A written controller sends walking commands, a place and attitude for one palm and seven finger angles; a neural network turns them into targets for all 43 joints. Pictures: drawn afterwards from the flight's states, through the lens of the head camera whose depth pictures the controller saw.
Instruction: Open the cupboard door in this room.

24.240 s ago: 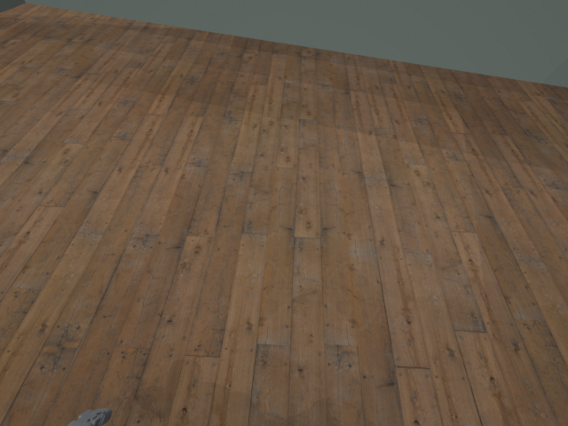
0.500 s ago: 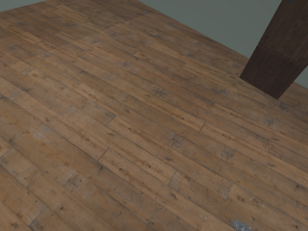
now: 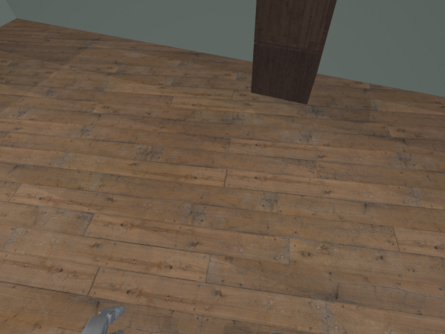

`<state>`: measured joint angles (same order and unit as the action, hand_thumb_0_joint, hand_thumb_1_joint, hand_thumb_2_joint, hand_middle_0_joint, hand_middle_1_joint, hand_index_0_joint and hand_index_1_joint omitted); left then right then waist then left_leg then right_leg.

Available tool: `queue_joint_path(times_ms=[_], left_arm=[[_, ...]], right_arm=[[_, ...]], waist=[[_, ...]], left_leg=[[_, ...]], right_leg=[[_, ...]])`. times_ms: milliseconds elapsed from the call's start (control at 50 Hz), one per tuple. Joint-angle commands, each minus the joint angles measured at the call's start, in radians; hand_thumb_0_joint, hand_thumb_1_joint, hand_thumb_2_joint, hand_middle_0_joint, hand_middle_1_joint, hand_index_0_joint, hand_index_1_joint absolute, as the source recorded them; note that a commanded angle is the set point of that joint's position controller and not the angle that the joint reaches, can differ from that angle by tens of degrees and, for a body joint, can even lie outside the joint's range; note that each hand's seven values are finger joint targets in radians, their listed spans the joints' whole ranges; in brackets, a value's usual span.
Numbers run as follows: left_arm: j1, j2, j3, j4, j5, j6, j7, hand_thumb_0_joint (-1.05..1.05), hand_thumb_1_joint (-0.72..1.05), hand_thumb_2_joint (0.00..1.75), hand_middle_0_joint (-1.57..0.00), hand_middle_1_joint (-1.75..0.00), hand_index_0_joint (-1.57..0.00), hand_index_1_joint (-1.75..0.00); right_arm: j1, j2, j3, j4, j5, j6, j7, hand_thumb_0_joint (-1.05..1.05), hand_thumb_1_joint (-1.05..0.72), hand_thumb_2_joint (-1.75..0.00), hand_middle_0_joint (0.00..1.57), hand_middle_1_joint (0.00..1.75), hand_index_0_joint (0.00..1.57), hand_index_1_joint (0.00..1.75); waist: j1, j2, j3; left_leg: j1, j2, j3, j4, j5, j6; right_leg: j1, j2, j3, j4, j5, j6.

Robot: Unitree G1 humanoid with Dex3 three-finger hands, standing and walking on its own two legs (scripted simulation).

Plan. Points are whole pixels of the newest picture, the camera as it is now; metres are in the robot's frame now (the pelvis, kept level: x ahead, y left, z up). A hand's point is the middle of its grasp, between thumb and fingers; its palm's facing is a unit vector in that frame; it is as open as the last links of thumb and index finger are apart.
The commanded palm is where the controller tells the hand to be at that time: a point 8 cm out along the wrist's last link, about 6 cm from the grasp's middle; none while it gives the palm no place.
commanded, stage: turn or walk to find it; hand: left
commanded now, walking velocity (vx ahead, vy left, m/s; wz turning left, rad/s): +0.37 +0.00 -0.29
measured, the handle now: out of the picture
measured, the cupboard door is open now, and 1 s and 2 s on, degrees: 0 0 0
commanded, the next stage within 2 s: stand and wait in 0.98 s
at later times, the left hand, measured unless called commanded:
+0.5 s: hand out of the picture +0.14 +0.16 -0.16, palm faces +0.01 -0.98 -0.20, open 7.3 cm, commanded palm none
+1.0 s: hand (196, 159) +0.59 +0.09 -0.14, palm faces -0.24 -0.95 -0.21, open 7.4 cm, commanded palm none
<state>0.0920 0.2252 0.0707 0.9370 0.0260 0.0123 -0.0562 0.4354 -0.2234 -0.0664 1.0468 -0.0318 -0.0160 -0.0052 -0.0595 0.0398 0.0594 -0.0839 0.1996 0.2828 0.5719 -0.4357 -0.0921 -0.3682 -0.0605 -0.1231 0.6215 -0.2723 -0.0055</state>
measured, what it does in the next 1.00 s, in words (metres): walks ahead: left foot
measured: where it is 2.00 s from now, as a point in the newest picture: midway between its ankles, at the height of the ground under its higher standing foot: (249, 248)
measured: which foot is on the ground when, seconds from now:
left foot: down 0.00-0.00, up 0.02-0.52, down 0.54-1.00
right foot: down 0.00-0.54, up 0.56-1.00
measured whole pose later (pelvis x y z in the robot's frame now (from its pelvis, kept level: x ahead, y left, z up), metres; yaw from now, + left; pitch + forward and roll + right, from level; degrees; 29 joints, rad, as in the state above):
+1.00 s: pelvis +0.43 -0.07 +0.01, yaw -12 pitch +0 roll +2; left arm 0.08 0.19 0.06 0.99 0.02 -0.02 -0.03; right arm 0.45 -0.15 -0.06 1.14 -0.03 -0.06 -0.01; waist -0.06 0.00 0.05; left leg 0.01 0.08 0.23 0.41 -0.40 -0.06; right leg -0.47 -0.12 -0.11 0.64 -0.19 0.01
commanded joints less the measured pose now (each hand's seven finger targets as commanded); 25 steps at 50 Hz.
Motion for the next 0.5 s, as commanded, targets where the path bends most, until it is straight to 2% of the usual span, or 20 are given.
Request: queue_joint_path(times_ms=[0, 20, 40, 60, 80, 100, 120, 140, 160, 200, 300, 400, 420, 440, 460, 480], left_arm=[[0.419, 0.303, 0.065, 0.074, -0.024, -0.040, 0.052, 0.00, 0.90, 0.90, -0.20, -0.30, -0.20, -0.30], [0.333, 0.275, 0.062, 0.058, -0.023, -0.044, 0.058, 0.00, 0.90, 0.90, -0.20, -0.30, -0.20, -0.30], [0.265, 0.227, 0.050, 0.042, -0.023, -0.047, 0.059, 0.00, 0.90, 0.90, -0.20, -0.30, -0.20, -0.30], [0.198, 0.184, 0.032, 0.024, -0.021, -0.053, 0.058, 0.00, 0.90, 0.90, -0.20, -0.30, -0.20, -0.30], [0.151, 0.150, 0.018, 0.015, -0.020, -0.061, 0.057, 0.00, 0.90, 0.90, -0.20, -0.30, -0.20, -0.30], [0.137, 0.132, 0.011, 0.018, -0.017, -0.069, 0.056, 0.00, 0.90, 0.90, -0.20, -0.30, -0.20, -0.30], [0.141, 0.126, 0.006, 0.022, -0.015, -0.076, 0.055, 0.00, 0.90, 0.90, -0.20, -0.30, -0.20, -0.30], [0.147, 0.119, 0.006, 0.032, -0.012, -0.084, 0.058, 0.00, 0.90, 0.90, -0.20, -0.30, -0.20, -0.30], [0.162, 0.107, 0.002, 0.041, -0.012, -0.090, 0.058, 0.00, 0.90, 0.90, -0.20, -0.30, -0.20, -0.30], [0.197, 0.085, 0.001, 0.058, -0.012, -0.098, 0.060, 0.00, 0.90, 0.90, -0.20, -0.30, -0.20, -0.30], [0.258, 0.088, -0.011, 0.102, -0.013, -0.110, 0.069, 0.00, 0.90, 0.90, -0.20, -0.30, -0.20, -0.30], [0.325, 0.095, -0.013, 0.146, -0.009, -0.103, 0.080, 0.00, 0.90, 0.90, -0.20, -0.30, -0.20, -0.30], [0.338, 0.097, -0.013, 0.154, -0.008, -0.100, 0.082, 0.00, 0.90, 0.90, -0.20, -0.30, -0.20, -0.30], [0.340, 0.106, -0.011, 0.162, -0.007, -0.100, 0.082, 0.00, 0.90, 0.90, -0.20, -0.30, -0.20, -0.30], [0.329, 0.115, -0.009, 0.162, -0.008, -0.101, 0.083, 0.00, 0.90, 0.90, -0.20, -0.30, -0.20, -0.30], [0.316, 0.116, -0.008, 0.161, -0.013, -0.103, 0.083, 0.00, 0.90, 0.90, -0.20, -0.30, -0.20, -0.30]], right_arm=[[-0.211, -0.084, -0.003, -0.183, 0.015, -0.021, 0.009, 0.00, -0.90, -0.90, 0.20, 0.30, 0.20, 0.30], [-0.225, -0.095, -0.009, -0.166, 0.019, -0.016, 0.010, 0.00, -0.90, -0.90, 0.20, 0.30, 0.20, 0.30], [-0.242, -0.088, -0.012, -0.153, 0.015, -0.017, 0.010, 0.00, -0.90, -0.90, 0.20, 0.30, 0.20, 0.30], [-0.218, -0.083, -0.013, -0.132, 0.006, -0.018, 0.012, 0.00, -0.90, -0.90, 0.20, 0.30, 0.20, 0.30], [-0.180, -0.072, -0.012, -0.107, 0.001, -0.012, 0.015, 0.00, -0.90, -0.90, 0.20, 0.30, 0.20, 0.30], [-0.140, -0.059, -0.010, -0.089, -0.003, -0.005, 0.017, 0.00, -0.90, -0.90, 0.20, 0.30, 0.20, 0.30], [-0.112, -0.053, -0.008, -0.080, -0.004, 0.000, 0.018, 0.00, -0.90, -0.90, 0.20, 0.30, 0.20, 0.30], [-0.094, -0.050, -0.010, -0.071, -0.003, 0.002, 0.020, 0.00, -0.90, -0.90, 0.20, 0.30, 0.20, 0.30], [-0.105, -0.049, -0.010, -0.076, -0.003, 0.003, 0.021, 0.00, -0.90, -0.90, 0.20, 0.30, 0.20, 0.30], [-0.157, -0.046, -0.010, -0.096, -0.002, 0.002, 0.024, 0.00, -0.90, -0.90, 0.20, 0.30, 0.20, 0.30], [-0.305, -0.038, -0.001, -0.146, 0.003, -0.012, 0.037, 0.00, -0.90, -0.90, 0.20, 0.30, 0.20, 0.30], [-0.422, -0.022, 0.012, -0.176, 0.008, -0.030, 0.042, 0.00, -0.90, -0.90, 0.20, 0.30, 0.20, 0.30], [-0.423, -0.025, 0.013, -0.178, 0.008, -0.034, 0.040, 0.00, -0.90, -0.90, 0.20, 0.30, 0.20, 0.30], [-0.393, -0.034, 0.010, -0.168, 0.007, -0.039, 0.035, 0.00, -0.90, -0.90, 0.20, 0.30, 0.20, 0.30], [-0.302, -0.043, 0.005, -0.138, 0.003, -0.045, 0.027, 0.00, -0.90, -0.90, 0.20, 0.30, 0.20, 0.30], [-0.152, -0.077, -0.004, -0.089, -0.002, -0.051, 0.018, 0.00, -0.90, -0.90, 0.20, 0.30, 0.20, 0.30]], waist=[[0.233, -0.319, -0.173], [0.201, -0.291, -0.112], [0.173, -0.199, -0.043], [0.131, -0.132, 0.004], [0.092, -0.108, 0.019], [0.066, -0.103, 0.008], [0.051, -0.129, 0.002], [0.040, -0.145, -0.003], [0.040, -0.162, 0.009], [0.049, -0.154, 0.027], [0.074, -0.125, 0.057], [0.110, -0.140, 0.072], [0.107, -0.144, 0.058], [0.089, -0.135, 0.034], [0.045, -0.125, -0.023], [-0.022, -0.113, -0.108]], left_leg=[[-0.675, -0.088, -0.190, 0.661, -0.187, 0.048], [-0.666, -0.047, -0.254, 0.713, -0.068, 0.059], [-0.666, -0.030, -0.259, 0.731, 0.001, 0.057], [-0.637, -0.008, -0.267, 0.690, 0.072, 0.052], [-0.582, -0.006, -0.254, 0.646, 0.125, 0.042], [-0.547, -0.016, -0.241, 0.616, 0.162, 0.034], [-0.533, -0.024, -0.231, 0.594, 0.185, 0.027], [-0.525, -0.027, -0.229, 0.570, 0.209, 0.021], [-0.533, -0.029, -0.226, 0.547, 0.225, 0.015], [-0.572, -0.032, -0.230, 0.495, 0.267, 0.010], [-0.631, -0.037, -0.225, 0.326, 0.326, 0.018], [-0.540, -0.081, -0.181, 0.130, 0.291, 0.057], [-0.501, -0.097, -0.173, 0.092, 0.262, 0.069], [-0.426, -0.123, -0.151, 0.054, 0.234, 0.081], [-0.305, -0.161, -0.124, 0.004, 0.245, 0.092], [-0.081, -0.164, -0.143, -0.055, 0.324, 0.109]], right_leg=[[0.602, -0.381, 0.646, -0.363, 0.031, -0.200], [0.484, -0.351, 0.595, -0.371, -0.013, -0.189], [0.397, -0.337, 0.569, -0.383, -0.070, -0.187], [0.316, -0.295, 0.476, -0.387, -0.064, -0.173], [0.248, -0.247, 0.379, -0.398, 0.003, -0.152], [0.225, -0.209, 0.300, -0.399, 0.103, -0.131], [0.216, -0.183, 0.249, -0.397, 0.176, -0.121], [0.217, -0.172, 0.224, -0.403, 0.207, -0.121], [0.209, -0.165, 0.214, -0.413, 0.228, -0.127], [0.231, -0.160, 0.221, -0.423, 0.267, -0.143], [0.324, -0.170, 0.239, -0.424, 0.345, -0.171], [0.406, -0.177, 0.233, -0.372, 0.532, -0.154], [0.427, -0.176, 0.232, -0.335, 0.611, -0.150], [0.431, -0.176, 0.223, -0.272, 0.716, -0.146], [0.426, -0.154, 0.193, -0.162, 0.830, -0.127], [0.347, -0.120, 0.164, 0.020, 0.834, -0.093]])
